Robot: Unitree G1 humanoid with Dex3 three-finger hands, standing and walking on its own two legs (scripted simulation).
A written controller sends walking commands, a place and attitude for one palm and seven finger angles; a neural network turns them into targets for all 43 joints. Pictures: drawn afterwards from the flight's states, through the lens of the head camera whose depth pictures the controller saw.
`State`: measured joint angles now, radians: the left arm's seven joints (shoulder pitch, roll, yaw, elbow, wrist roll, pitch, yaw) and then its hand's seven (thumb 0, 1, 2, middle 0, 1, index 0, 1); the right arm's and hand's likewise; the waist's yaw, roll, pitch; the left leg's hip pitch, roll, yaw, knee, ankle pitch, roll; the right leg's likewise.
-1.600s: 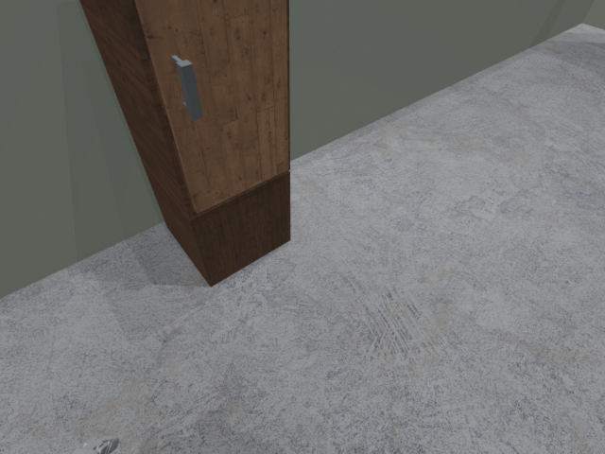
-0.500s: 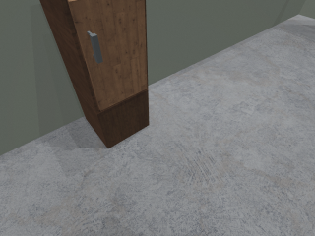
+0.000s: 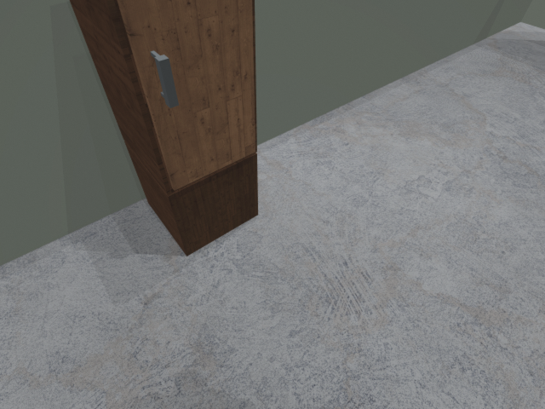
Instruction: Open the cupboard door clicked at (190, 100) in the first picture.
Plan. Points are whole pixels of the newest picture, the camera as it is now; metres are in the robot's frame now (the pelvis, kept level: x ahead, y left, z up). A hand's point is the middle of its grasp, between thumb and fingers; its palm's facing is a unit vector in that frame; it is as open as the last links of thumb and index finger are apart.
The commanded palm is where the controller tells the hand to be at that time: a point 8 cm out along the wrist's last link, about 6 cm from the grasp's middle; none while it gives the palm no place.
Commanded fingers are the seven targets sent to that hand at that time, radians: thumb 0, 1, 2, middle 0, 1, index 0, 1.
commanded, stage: look at it before walking up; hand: left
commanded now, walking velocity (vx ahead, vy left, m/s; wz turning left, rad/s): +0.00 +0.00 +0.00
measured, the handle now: (163, 79) +0.84 +0.34 +0.05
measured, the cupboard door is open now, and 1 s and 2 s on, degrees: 0 0 0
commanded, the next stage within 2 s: walk to a spot facing it in 0.04 s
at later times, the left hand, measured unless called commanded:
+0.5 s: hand out of the picture +0.06 +0.20 -0.18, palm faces -0.13 -0.95 -0.28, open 7.4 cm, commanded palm none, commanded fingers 0.00 0.90 0.90 -0.20 -0.30 -0.20 -0.30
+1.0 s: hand out of the picture +0.10 +0.21 -0.18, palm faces -0.32 -0.92 -0.21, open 7.4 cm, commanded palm none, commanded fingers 0.00 0.90 0.90 -0.20 -0.30 -0.20 -0.30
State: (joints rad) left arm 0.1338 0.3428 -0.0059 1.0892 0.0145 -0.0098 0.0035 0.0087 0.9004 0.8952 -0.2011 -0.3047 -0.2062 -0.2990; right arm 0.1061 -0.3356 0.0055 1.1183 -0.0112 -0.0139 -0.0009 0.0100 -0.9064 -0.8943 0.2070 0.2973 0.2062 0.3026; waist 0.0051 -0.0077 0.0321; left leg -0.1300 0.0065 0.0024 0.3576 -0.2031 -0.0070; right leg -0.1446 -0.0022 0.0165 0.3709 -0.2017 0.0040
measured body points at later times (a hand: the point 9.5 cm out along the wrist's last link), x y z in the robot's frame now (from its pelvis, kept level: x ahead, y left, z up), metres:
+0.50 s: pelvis -0.01 -0.01 -0.02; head +0.01 -0.03 +0.42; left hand +0.07 +0.25 -0.16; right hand +0.04 -0.28 -0.17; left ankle +0.00 +0.12 -0.75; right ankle -0.01 -0.11 -0.74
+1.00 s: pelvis -0.03 +0.04 -0.01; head -0.01 +0.06 +0.44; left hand +0.12 +0.26 -0.16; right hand -0.05 -0.24 -0.13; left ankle -0.01 +0.15 -0.75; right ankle -0.02 -0.10 -0.72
